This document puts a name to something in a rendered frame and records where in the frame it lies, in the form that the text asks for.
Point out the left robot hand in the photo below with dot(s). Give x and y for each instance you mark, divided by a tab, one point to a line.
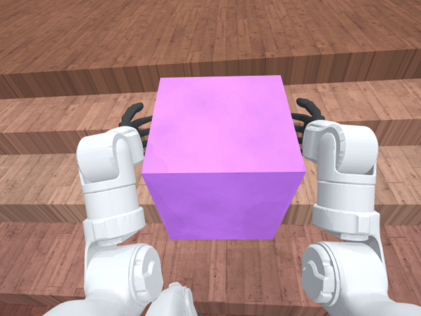
128	116

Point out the left robot thigh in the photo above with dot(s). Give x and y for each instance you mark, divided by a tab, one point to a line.
174	301

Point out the carton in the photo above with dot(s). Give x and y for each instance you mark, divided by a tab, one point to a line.
222	160

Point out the left robot upper arm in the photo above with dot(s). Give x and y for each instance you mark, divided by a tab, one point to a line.
120	281

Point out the right robot hand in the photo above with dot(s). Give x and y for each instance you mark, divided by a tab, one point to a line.
312	109

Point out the left robot forearm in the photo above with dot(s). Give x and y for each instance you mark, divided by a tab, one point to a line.
106	165

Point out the right robot upper arm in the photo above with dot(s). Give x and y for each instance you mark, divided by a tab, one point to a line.
348	279

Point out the right robot forearm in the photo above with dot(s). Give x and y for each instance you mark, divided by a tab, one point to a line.
346	157

